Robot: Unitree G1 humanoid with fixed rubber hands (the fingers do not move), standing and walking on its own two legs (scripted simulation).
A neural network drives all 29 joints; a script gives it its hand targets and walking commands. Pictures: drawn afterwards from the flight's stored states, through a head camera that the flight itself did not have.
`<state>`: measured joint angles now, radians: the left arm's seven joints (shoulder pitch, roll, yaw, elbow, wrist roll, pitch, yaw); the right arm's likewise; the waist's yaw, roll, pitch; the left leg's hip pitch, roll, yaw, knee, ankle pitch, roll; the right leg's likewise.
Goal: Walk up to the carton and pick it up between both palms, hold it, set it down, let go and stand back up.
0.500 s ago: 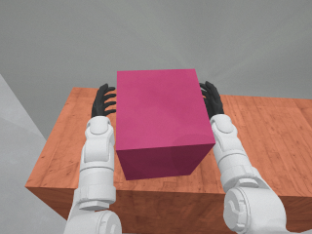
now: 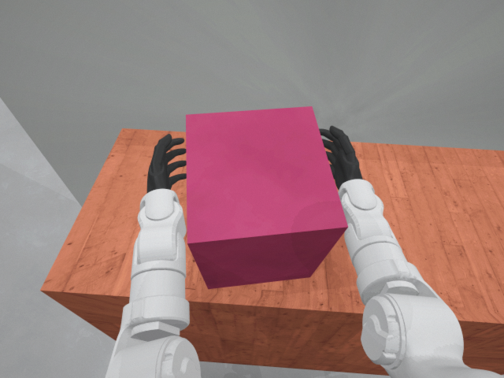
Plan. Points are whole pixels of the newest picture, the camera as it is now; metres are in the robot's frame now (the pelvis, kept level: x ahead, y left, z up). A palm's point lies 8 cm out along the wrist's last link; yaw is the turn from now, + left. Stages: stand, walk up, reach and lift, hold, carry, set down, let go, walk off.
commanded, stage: set down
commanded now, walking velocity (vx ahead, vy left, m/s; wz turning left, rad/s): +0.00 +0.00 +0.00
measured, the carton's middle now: (255, 205) +0.40 +0.06 +0.03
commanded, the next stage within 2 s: none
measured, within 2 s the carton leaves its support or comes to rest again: rests again in 1.36 s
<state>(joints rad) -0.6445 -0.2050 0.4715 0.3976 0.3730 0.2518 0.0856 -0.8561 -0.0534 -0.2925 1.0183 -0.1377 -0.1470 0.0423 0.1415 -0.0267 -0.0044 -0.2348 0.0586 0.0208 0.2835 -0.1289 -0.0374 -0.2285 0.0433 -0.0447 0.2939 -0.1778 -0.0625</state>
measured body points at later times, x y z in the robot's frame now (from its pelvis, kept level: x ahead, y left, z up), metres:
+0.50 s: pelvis +0.00 +0.01 +0.00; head +0.04 +0.02 +0.45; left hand +0.38 +0.22 +0.09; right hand +0.46 -0.07 +0.10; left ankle -0.02 +0.16 -0.75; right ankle -0.02 -0.07 -0.75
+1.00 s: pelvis +0.00 +0.01 +0.00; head +0.05 +0.02 +0.45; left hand +0.38 +0.21 +0.09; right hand +0.46 -0.08 +0.10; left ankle -0.02 +0.16 -0.75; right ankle -0.02 -0.07 -0.75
